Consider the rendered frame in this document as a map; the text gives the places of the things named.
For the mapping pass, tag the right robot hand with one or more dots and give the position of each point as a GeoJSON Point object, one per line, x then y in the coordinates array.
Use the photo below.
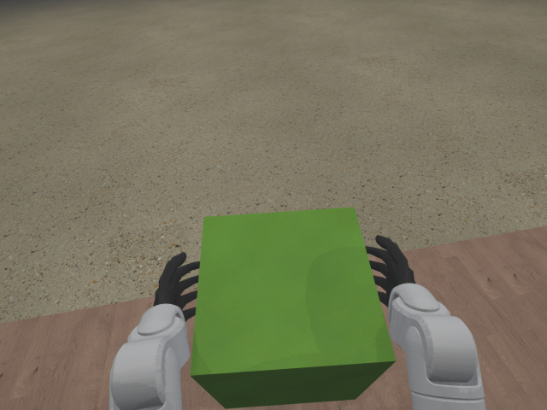
{"type": "Point", "coordinates": [396, 267]}

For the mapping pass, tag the carton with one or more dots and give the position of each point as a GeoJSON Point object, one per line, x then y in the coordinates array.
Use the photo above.
{"type": "Point", "coordinates": [287, 310]}

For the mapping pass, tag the left robot hand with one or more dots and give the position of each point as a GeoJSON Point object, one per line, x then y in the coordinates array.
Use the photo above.
{"type": "Point", "coordinates": [171, 288]}

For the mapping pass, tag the right robot forearm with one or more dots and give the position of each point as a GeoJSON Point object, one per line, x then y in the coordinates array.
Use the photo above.
{"type": "Point", "coordinates": [441, 354]}

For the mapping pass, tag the left robot forearm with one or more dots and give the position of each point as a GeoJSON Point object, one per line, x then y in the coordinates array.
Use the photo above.
{"type": "Point", "coordinates": [145, 374]}

